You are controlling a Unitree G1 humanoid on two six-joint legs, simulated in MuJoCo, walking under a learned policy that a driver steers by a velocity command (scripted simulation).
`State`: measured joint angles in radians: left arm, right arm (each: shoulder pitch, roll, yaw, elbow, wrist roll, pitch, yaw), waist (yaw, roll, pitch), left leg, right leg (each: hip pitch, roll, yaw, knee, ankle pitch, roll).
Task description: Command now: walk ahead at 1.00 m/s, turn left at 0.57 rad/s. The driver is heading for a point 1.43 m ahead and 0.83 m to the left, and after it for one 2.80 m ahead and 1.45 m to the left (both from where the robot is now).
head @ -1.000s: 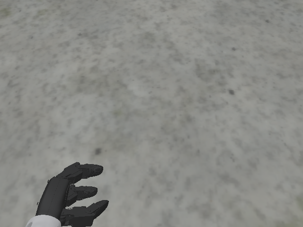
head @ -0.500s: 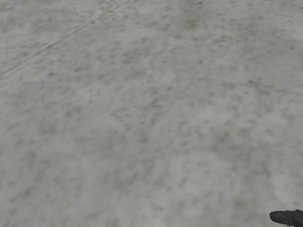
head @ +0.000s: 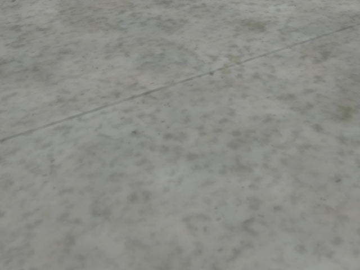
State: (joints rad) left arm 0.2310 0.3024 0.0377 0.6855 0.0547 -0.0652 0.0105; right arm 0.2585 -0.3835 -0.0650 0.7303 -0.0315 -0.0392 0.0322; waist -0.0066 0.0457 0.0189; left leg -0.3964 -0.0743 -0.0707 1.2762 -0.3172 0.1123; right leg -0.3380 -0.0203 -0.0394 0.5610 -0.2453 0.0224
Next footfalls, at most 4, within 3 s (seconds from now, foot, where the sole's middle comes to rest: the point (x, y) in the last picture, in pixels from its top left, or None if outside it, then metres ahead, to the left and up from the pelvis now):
0.32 left None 0.46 0.10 -0.77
0.74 right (192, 167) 0.92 -0.01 -0.77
1.20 left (111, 125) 1.18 0.38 -0.77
1.60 right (74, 75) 1.56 0.63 -0.77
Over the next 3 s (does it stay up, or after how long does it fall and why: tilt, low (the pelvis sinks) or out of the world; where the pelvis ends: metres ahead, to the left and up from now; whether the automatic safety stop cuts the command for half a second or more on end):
stays up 1.90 1.63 0.00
